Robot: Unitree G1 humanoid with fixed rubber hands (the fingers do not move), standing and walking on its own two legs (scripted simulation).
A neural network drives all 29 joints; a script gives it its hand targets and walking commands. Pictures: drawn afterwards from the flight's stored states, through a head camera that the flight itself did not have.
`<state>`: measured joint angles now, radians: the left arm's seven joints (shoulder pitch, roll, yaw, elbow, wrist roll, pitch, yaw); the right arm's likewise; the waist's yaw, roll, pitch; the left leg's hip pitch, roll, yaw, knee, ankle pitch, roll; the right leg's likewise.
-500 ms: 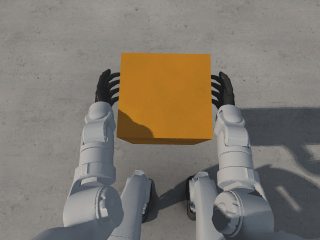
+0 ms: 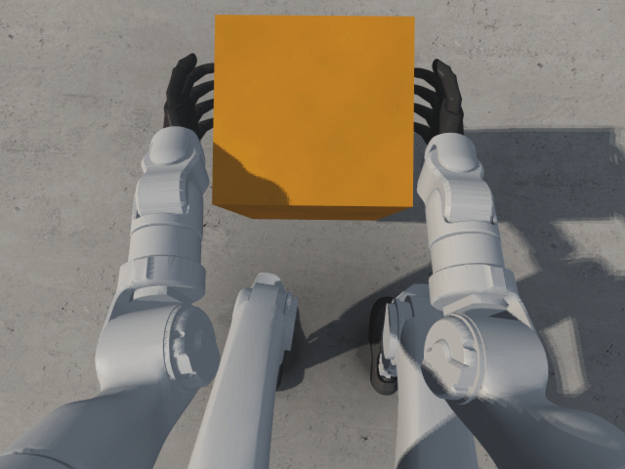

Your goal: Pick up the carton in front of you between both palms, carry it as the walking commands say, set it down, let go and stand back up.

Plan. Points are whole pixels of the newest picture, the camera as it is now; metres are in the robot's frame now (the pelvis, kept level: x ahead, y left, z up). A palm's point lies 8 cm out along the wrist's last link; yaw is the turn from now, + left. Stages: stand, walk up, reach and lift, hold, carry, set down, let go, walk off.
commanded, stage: set down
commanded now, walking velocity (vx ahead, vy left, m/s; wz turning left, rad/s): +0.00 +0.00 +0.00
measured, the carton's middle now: (314, 142) +0.49 +0.05 -0.19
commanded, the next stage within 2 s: none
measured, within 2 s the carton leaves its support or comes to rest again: rests again in 0.84 s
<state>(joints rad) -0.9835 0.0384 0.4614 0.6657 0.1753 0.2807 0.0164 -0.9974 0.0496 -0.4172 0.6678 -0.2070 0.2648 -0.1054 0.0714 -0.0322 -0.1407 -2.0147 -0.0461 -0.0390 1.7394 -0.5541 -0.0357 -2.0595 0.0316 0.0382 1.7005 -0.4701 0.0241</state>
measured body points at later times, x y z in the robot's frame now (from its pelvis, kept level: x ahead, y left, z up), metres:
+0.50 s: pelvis -0.02 +0.00 -0.10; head +0.34 +0.02 +0.17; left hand +0.50 +0.22 -0.26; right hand +0.53 -0.08 -0.27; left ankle +0.08 +0.13 -0.47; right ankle +0.10 -0.12 -0.47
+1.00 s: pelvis -0.02 +0.01 -0.13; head +0.34 +0.03 +0.14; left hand +0.50 +0.22 -0.30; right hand +0.54 -0.09 -0.30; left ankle +0.08 +0.13 -0.47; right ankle +0.10 -0.12 -0.47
